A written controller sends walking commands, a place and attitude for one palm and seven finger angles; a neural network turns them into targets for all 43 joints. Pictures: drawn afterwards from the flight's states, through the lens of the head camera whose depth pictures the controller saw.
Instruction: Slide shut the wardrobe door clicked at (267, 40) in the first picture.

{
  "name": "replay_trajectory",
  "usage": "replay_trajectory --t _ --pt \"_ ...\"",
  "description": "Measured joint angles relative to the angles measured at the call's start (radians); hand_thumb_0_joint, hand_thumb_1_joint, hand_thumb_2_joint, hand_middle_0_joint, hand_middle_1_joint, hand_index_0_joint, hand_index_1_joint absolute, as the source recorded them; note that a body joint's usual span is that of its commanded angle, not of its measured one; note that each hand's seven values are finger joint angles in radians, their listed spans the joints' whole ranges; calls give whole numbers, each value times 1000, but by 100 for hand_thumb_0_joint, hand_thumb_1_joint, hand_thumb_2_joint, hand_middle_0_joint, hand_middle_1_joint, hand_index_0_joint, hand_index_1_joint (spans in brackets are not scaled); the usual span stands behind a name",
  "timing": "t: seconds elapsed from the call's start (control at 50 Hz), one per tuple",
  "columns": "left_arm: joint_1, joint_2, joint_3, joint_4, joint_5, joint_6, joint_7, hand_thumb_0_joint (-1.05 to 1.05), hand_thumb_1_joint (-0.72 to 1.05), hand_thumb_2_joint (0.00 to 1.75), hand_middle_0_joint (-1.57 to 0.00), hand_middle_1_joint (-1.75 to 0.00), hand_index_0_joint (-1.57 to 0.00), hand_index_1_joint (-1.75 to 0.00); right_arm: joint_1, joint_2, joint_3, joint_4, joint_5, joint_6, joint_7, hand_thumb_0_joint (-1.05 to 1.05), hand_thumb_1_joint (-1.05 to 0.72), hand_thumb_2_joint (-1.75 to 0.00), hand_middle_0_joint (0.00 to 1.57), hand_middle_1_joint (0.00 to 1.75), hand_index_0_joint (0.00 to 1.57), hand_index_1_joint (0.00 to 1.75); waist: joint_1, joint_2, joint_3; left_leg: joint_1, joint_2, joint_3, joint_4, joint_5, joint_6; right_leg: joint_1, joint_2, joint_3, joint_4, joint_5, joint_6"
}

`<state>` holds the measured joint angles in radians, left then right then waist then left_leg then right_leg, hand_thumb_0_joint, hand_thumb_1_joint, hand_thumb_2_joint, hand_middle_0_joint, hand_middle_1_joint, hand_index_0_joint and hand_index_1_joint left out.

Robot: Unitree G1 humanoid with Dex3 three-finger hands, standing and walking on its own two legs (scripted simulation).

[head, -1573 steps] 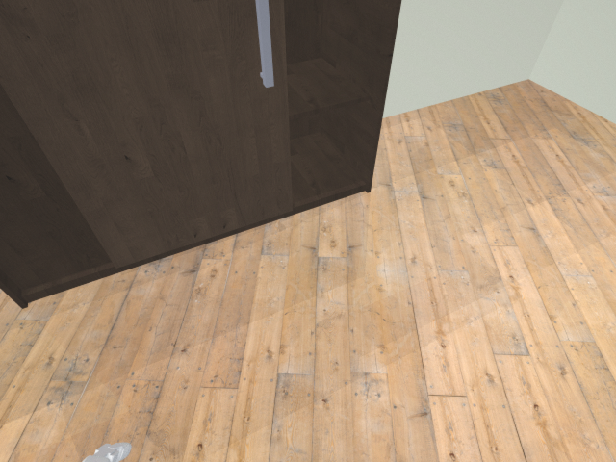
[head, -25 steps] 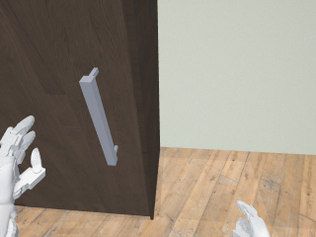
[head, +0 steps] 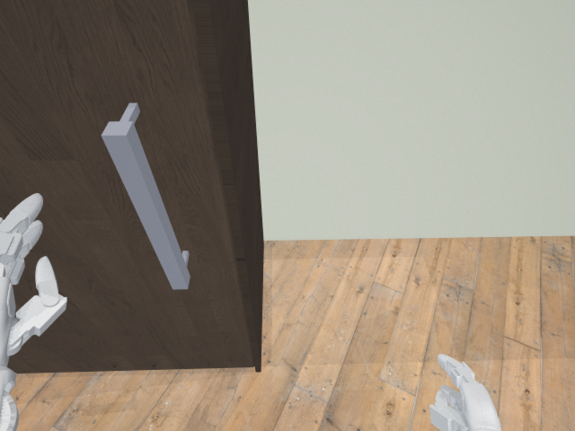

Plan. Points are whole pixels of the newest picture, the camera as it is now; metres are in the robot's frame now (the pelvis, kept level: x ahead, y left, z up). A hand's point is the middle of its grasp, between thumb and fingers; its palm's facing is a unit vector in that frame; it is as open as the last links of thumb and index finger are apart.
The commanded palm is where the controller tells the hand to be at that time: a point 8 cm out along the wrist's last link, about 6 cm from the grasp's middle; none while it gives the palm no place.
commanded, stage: step back with the hand held close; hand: left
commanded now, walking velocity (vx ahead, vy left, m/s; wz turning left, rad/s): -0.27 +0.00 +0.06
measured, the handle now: (160, 211) +0.39 +0.23 +0.08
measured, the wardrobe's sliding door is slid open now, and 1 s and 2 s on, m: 0.00 0.00 0.00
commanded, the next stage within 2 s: stop stepping back and stand still in 0.92 s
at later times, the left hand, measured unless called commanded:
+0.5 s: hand out of the picture +0.14 +0.32 +0.14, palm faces +0.42 -0.80 -0.43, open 7.4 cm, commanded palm +0.07 +0.35 +0.17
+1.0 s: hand out of the picture +0.05 +0.32 +0.15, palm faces +0.34 -0.85 -0.40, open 7.4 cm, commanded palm -0.04 +0.36 +0.17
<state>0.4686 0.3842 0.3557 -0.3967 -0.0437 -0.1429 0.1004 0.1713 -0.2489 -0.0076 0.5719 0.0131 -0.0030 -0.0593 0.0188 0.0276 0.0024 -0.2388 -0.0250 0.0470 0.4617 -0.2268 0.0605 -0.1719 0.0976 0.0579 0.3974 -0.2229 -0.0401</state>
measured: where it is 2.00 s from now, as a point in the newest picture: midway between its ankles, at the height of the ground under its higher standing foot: outside the picture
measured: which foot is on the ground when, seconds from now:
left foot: down 0.00-0.72, up 0.74-0.82, down 0.84-1.00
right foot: down 0.00-0.24, up 0.26-0.46, down 0.48-0.88, up 0.90-1.00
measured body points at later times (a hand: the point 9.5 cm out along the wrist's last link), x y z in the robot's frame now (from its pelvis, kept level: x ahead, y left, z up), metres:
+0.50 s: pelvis -0.08 +0.05 -0.01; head -0.04 +0.07 +0.44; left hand +0.11 +0.36 +0.17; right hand +0.11 -0.16 -0.09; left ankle +0.01 +0.08 -0.74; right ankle -0.17 -0.09 -0.74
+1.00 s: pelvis -0.19 +0.07 +0.00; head -0.14 +0.11 +0.44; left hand +0.03 +0.36 +0.17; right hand -0.01 -0.18 -0.06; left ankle -0.10 +0.13 -0.74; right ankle -0.20 -0.08 -0.70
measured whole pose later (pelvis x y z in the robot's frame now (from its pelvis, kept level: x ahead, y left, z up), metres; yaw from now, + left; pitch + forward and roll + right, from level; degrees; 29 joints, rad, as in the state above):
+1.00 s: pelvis -0.19 +0.07 +0.00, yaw -2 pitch +1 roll -3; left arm 0.44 0.44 0.42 -0.54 -0.04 -0.19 0.12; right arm 0.16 -0.19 0.00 0.59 -0.02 -0.12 -0.05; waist -0.01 -0.05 0.08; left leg -0.39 -0.02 -0.01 0.49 -0.12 0.08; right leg -0.41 0.06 0.04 0.84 -0.46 0.00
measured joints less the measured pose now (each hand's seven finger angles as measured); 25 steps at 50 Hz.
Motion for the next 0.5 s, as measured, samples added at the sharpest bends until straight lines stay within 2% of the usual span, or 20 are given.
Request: replay_trajectory --t 0.1,0.22,0.34,0.42,0.5 --pt "66 42 -7 -65 4 1 -4 2 89 90 -22 -30 -22 -30 13 9 -8 -27 0 23 -12 1 -90 -90 20 30 20 30 -25 -37 5 -29 -15 16 8 12 20 -41 -16 11 33 0 17" --pt "77 100 72 -127 11 -31 7 2 88 90 -22 -30 -22 -30 42 21 -2 -42 -7 1 -11 1 -90 -90 20 30 20 30 -17 -67 15 -62 -41 23 29 29 49 -92 -42 10 104 -10 36" --pt "40 45 94 -90 35 -58 15 2 89 90 -22 -30 -22 -30 66 26 7 -12 -13 -43 -1 1 -90 -90 20 30 20 30 8 -19 -22 -106 -50 15 41 47 74 -74 -61 -3 244 -73 40" --pt "13 9 87 -62 38 -60 18 2 89 90 -21 -30 -21 -30 54 49 28 9 -15 -63 4 1 -90 -90 20 30 21 30 34 -25 -34 -151 -47 32 21 79 73 -12 -76 -14 177 -123 36" --pt "-30 -8 52 -73 27 -54 11 2 89 90 -21 -30 -21 -30 7 62 45 10 -21 -82 10 1 -90 -90 20 30 21 30 44 -47 10 -188 -46 54 -22 136 61 13 -86 -26 71 -148 18"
